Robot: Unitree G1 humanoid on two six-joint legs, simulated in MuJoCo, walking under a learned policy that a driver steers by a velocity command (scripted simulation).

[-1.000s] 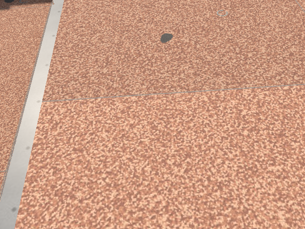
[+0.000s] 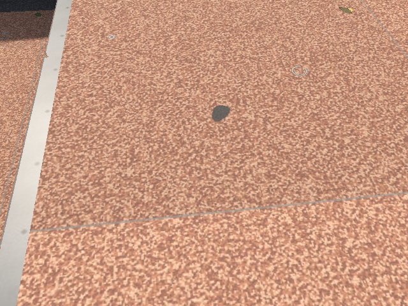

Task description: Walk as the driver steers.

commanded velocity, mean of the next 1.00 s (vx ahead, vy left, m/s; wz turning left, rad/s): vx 0.50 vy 0.00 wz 0.23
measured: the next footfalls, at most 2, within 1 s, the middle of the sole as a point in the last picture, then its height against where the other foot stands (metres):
right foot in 0.32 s outside the picture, level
left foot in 0.86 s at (173, 264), level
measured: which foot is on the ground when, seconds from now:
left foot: down 0.00-0.34, up 0.36-0.84, down 0.86-1.00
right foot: up 0.00-0.30, down 0.32-0.86, up 0.88-1.00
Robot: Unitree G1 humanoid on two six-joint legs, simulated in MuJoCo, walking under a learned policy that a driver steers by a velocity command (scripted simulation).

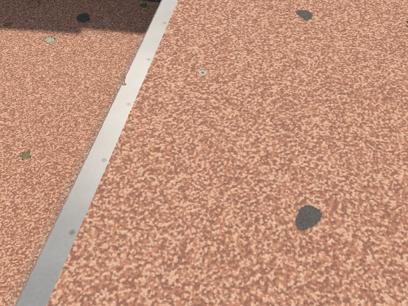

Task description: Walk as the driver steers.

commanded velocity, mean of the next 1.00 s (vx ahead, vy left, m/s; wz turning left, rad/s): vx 0.50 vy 0.00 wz -0.24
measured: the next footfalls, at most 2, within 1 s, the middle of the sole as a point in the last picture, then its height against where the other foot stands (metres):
right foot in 0.36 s outside the picture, level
left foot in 0.86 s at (200, 231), level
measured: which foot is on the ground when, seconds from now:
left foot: down 0.00-0.36, up 0.38-0.84, down 0.86-1.00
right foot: up 0.00-0.34, down 0.36-0.88, up 0.90-1.00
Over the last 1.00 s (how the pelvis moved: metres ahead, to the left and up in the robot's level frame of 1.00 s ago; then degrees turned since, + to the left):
0.57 0.01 -0.01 17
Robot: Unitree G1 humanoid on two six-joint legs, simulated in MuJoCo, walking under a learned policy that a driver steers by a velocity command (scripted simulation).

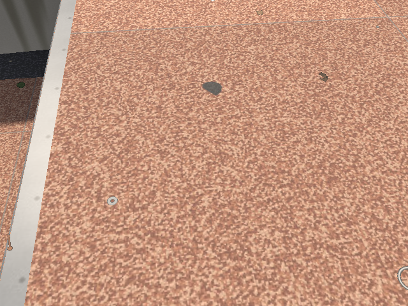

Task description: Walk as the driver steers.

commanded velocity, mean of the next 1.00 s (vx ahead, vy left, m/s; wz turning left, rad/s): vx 0.50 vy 0.00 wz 0.23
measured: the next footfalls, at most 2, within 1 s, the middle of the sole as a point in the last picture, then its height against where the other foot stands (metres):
right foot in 0.34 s outside the picture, level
left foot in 0.86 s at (173, 276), level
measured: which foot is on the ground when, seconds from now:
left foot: down 0.00-0.36, up 0.38-0.84, down 0.86-1.00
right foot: up 0.00-0.32, down 0.34-0.84, up 0.86-1.00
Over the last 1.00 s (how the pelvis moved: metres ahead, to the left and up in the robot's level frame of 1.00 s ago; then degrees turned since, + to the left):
0.59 -0.05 0.00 -20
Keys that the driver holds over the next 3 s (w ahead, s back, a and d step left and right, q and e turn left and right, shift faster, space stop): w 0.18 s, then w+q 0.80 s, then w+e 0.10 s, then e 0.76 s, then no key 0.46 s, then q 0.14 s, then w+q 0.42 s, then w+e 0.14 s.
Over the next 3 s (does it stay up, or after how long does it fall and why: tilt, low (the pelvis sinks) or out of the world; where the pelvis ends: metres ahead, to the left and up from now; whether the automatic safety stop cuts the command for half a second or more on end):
stays up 0.94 0.21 0.01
